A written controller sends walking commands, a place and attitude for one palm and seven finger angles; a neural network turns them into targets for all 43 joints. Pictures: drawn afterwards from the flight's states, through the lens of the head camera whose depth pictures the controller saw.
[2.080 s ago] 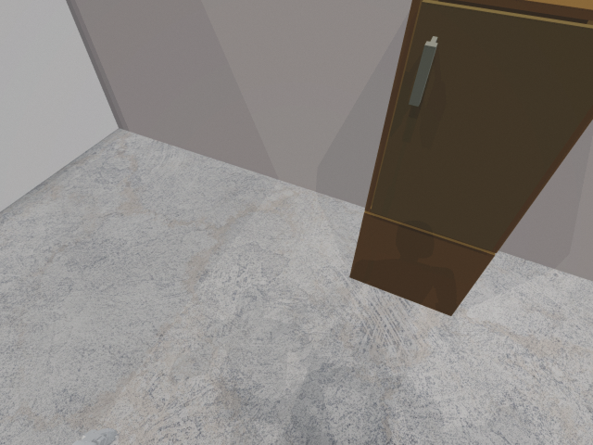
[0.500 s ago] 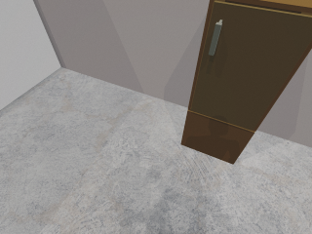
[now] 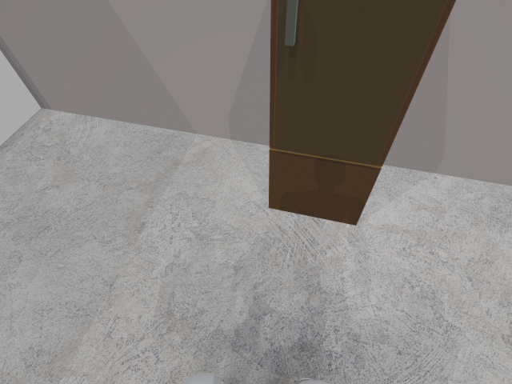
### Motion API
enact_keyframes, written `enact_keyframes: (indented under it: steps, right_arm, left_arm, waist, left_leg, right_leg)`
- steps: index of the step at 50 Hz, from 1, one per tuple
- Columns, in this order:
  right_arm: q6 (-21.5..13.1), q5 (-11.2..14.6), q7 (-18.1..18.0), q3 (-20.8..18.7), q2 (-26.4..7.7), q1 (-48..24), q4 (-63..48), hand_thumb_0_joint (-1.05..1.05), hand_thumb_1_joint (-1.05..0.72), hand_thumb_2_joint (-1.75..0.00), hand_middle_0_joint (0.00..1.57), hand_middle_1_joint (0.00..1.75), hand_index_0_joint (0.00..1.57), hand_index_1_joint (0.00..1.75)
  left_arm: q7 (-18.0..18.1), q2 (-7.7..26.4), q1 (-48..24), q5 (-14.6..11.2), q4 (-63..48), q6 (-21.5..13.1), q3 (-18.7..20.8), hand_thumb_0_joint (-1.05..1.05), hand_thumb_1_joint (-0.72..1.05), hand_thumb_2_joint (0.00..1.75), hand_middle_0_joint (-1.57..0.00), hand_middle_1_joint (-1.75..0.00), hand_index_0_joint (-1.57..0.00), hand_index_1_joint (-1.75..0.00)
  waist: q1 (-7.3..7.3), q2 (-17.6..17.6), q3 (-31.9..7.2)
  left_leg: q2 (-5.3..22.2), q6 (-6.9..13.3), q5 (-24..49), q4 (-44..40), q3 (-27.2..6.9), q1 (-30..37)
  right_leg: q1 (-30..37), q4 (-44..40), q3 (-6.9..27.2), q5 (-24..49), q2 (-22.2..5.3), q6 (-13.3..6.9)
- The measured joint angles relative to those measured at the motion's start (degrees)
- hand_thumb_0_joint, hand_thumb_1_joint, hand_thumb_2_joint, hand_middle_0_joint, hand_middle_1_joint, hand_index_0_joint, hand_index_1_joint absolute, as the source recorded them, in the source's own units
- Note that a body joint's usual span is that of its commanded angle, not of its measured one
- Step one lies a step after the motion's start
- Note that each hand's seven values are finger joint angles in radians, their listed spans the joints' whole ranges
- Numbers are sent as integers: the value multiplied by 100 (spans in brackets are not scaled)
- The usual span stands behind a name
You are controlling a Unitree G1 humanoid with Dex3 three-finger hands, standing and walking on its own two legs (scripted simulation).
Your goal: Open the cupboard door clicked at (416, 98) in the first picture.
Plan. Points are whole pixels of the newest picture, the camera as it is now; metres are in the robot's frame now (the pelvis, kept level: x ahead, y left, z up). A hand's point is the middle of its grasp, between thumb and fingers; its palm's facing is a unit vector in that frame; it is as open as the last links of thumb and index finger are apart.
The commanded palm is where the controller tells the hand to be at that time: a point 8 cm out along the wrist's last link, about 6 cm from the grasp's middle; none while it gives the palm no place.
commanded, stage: turn to face it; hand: left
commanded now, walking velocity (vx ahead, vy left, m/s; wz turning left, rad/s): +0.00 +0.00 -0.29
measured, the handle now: (293, 12) +0.86 -0.03 +0.15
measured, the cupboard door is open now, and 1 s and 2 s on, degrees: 0 0 0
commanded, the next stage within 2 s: take the last steps up to it in 0.24 s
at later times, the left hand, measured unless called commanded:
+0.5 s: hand out of the picture +0.08 +0.26 -0.15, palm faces -0.10 -0.98 -0.19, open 7.4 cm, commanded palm none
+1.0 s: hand (235, 317) +0.25 +0.07 -0.15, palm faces -0.31 -0.94 -0.13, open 7.4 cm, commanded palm none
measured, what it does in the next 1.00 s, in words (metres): walks ahead: left foot, then right foot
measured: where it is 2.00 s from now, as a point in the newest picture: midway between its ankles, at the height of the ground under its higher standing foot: (301, 373)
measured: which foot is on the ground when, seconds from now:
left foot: up 0.00-0.32, down 0.34-0.92, up 0.94-1.00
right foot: down 0.00-0.36, up 0.38-0.90, down 0.92-1.00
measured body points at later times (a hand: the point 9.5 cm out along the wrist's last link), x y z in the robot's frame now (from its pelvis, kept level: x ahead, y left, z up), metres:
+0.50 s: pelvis +0.00 +0.06 +0.03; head +0.01 +0.10 +0.48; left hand +0.08 +0.31 -0.13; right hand +0.00 -0.18 -0.10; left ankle -0.02 +0.16 -0.72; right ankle -0.03 -0.08 -0.64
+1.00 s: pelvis +0.09 -0.05 +0.01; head +0.13 -0.05 +0.46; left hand +0.27 +0.12 -0.14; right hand -0.12 -0.20 -0.12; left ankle +0.00 +0.13 -0.65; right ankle +0.10 -0.16 -0.72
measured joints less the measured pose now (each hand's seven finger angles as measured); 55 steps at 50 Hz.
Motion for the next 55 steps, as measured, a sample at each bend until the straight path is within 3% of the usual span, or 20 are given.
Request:
enact_keyframes:
  steps: [3, 7, 15, 17, 19, 22, 25, 28, 35, 41, 44, 46, 49, 51, 55]
  right_arm:
    - [16, 2, 2, -30, -10, -84, 3, 1, -91, -90, 20, 30, 20, 30]
    - [-47, -13, -1, -25, 14, -103, -43, 1, -91, -90, 20, 30, 20, 29]
    - [-136, 45, -55, 19, 98, -92, -90, 1, -91, -90, 20, 30, 20, 29]
    - [-214, 63, -70, 49, 117, -41, -130, 1, -91, -90, 20, 30, 20, 29]
    - [-278, 25, -75, 88, 217, 20, -130, 1, -91, -90, 20, 30, 20, 29]
    - [-312, -53, -74, 179, 317, 246, -119, 0, -91, -90, 20, 30, 20, 30]
    - [-381, -74, -77, 225, 401, 544, -21, 0, -91, -90, 20, 30, 20, 30]
    - [-491, -75, -102, 225, 459, 840, 102, 0, -91, -90, 20, 30, 21, 30]
    - [-628, -93, -159, 203, 559, 1478, 489, 0, -91, -90, 20, 30, 21, 30]
    - [-592, -147, -130, 159, 586, 1946, 852, 0, -91, -90, 20, 30, 20, 30]
    - [-530, -157, -90, 119, 571, 2126, 1026, 0, -91, -90, 20, 30, 20, 30]
    - [-498, -112, -47, 106, 592, 2292, 1129, 1, -91, -90, 20, 30, 20, 30]
    - [-319, -22, 4, 102, 580, 2089, 1229, 1, -91, -90, 20, 30, 20, 30]
    - [-262, -37, 26, 52, 556, 1823, 1160, 1, -91, -90, 20, 30, 20, 29]
    - [-295, -99, 42, -41, 486, 1266, 757, 1, -91, -90, 20, 30, 20, 29]
  left_arm:
    - [60, -100, 69, -13, 22, -13, -18, 0, 91, 90, -20, -30, -20, -30]
    - [88, -140, 164, -16, 82, -4, 2, 0, 91, 90, -20, -30, -20, -30]
    - [99, 0, 173, 12, 88, 19, 112, 0, 90, 90, -20, -30, -20, -30]
    - [107, 59, 168, -12, 88, 50, 139, 0, 90, 90, -20, -30, -20, -30]
    - [104, 168, 121, -38, 128, 106, 189, 0, 91, 90, -20, -30, -20, -30]
    - [35, 258, 94, 24, 222, 182, 265, 0, 91, 90, -20, -30, -20, -30]
    - [-79, 337, 132, 63, 250, 133, 323, 0, 91, 90, -20, -30, -20, -30]
    - [-145, 360, 171, 77, 294, 96, 336, 0, 91, 90, -20, -30, -20, -29]
    - [-222, 260, -25, 76, 482, 152, 286, 0, 91, 90, -19, -30, -20, -29]
    - [-267, 36, -535, 42, 548, 112, 169, 0, 91, 90, -19, -30, -19, -29]
    - [-262, -101, -798, 7, 514, -21, 126, 0, 91, 90, -19, -30, -20, -29]
    - [-248, -151, -893, 2, 467, -223, 91, 0, 91, 90, -19, -30, -20, -29]
    - [-121, -288, -935, -51, 464, -487, 67, 0, 91, 90, -20, -30, -20, -30]
    - [-46, -344, -777, -68, 521, -515, 41, 0, 91, 90, -20, -30, -20, -30]
    - [165, -281, -465, -95, 544, -606, 194, -5, 95, 90, -20, -30, -20, -30]
  waist:
    - [16, 33, 11]
    - [16, -36, -107]
    - [106, -225, -343]
    - [81, -247, -411]
    - [40, -432, -423]
    - [-30, -445, -501]
    - [-45, -439, -593]
    - [-90, -419, -634]
    - [-288, -410, -484]
    - [-543, -347, -244]
    - [-656, -246, -157]
    - [-648, -226, -161]
    - [-559, -109, -69]
    - [-495, -96, -129]
    - [-401, 1, -370]
  left_leg:
    - [-213, -15, 130, 1034, -401, -458]
    - [-274, -75, 430, 1085, -462, -542]
    - [-344, -7, 426, -832, -457, 259]
    - [-347, 51, 804, -1705, -432, 641]
    - [-442, 221, 865, -1852, -321, 732]
    - [-375, 341, 895, -2042, -234, 910]
    - [-294, 354, 1047, -2448, -138, 1171]
    - [-234, 356, 1128, -2744, -24, 1386]
    - [-80, 255, 1045, -3026, 265, 1771]
    - [110, 13, 807, -3036, 423, 2036]
    - [255, -174, 542, -2828, 439, 2107]
    - [361, -251, 177, -2213, 389, 1961]
    - [366, 22, -316, 366, -100, 936]
    - [310, 127, 5, 1460, -176, 267]
    - [357, 95, 621, 1420, -29, -608]
  right_leg:
    - [124, -444, 89, 304, 56, -61]
    - [283, -1061, 283, 686, 69, -17]
    - [276, -1441, 616, 991, 113, 184]
    - [183, -1316, 664, 956, 159, 280]
    - [12, -870, 714, 485, 99, 304]
    - [-411, 622, 446, -205, 109, 395]
    - [-723, 1755, 183, 89, -19, 465]
    - [-856, 2179, 62, 405, -205, 524]
    - [-1056, 1897, -118, 654, -606, 578]
    - [-884, 471, -490, 599, -767, 454]
    - [-497, -433, -673, 532, -670, 306]
    - [-31, -1101, -785, 751, -598, 142]
    - [7, -675, -914, 644, -525, 86]
    - [258, -844, -963, 528, -474, 83]
    - [806, -1498, -1135, 615, -342, 64]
